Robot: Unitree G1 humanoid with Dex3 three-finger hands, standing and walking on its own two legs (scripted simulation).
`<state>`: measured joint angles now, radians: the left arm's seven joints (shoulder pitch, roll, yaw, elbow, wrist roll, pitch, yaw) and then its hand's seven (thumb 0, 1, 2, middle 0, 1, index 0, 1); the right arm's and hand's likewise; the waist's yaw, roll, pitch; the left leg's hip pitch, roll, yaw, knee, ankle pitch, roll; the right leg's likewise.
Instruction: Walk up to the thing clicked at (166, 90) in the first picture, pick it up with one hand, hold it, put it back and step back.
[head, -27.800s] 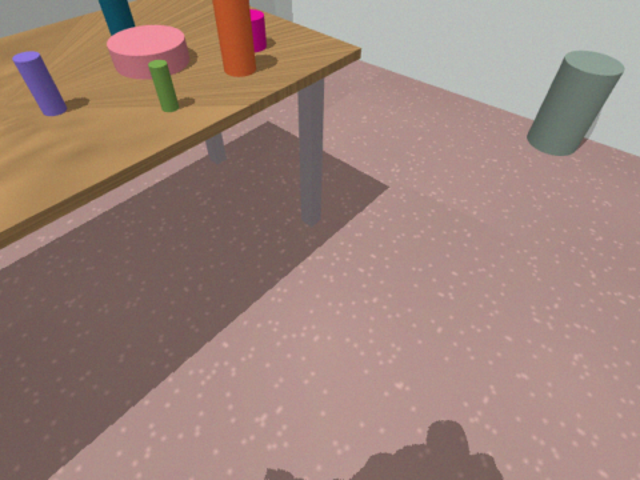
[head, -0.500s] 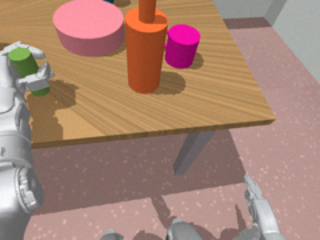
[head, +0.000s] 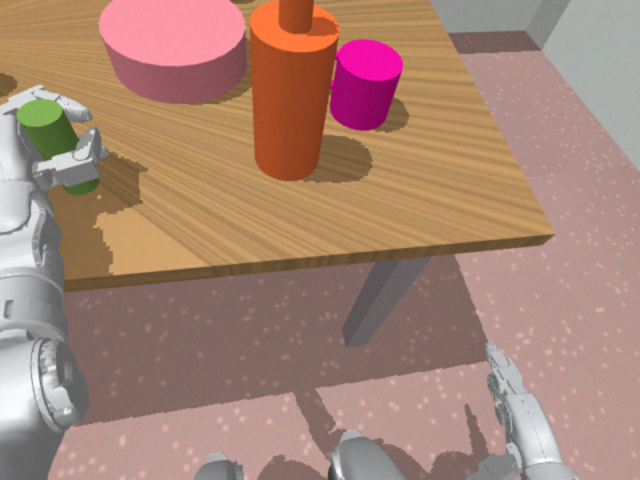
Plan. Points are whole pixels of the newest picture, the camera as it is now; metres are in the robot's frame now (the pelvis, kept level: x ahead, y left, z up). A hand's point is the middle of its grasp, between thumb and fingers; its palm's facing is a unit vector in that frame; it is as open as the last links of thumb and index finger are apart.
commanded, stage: loosen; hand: left
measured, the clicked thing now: (62, 151) +0.51 +0.23 +0.09
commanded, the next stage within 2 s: open in 0.02 s
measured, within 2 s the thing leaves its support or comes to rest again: neither
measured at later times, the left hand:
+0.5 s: hand (79, 150) +0.51 +0.21 +0.09, palm faces +0.20 -0.98 +0.01, open 13.6 cm
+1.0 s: hand out of the picture +0.50 +0.29 +0.19, palm faces +0.28 -0.96 -0.07, open 17.2 cm
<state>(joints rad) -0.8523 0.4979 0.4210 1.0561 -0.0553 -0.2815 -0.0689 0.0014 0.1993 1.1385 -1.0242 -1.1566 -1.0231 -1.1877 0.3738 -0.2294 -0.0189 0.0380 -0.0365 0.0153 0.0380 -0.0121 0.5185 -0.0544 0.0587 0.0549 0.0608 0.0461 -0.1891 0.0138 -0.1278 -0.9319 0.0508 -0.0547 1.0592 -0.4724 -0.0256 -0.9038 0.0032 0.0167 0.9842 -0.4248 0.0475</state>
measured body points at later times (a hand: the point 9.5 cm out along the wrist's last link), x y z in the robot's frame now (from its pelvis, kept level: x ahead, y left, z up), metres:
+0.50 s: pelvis +0.00 +0.00 +0.00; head +0.10 +0.03 +0.43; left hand +0.49 +0.26 +0.09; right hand +0.15 -0.26 -0.01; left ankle +0.01 +0.13 -0.67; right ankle +0.02 -0.15 -0.67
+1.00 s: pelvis +0.02 +0.00 +0.02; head +0.08 +0.02 +0.47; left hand +0.48 +0.34 +0.20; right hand +0.16 -0.25 -0.01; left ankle +0.01 +0.13 -0.67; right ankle +0.02 -0.15 -0.67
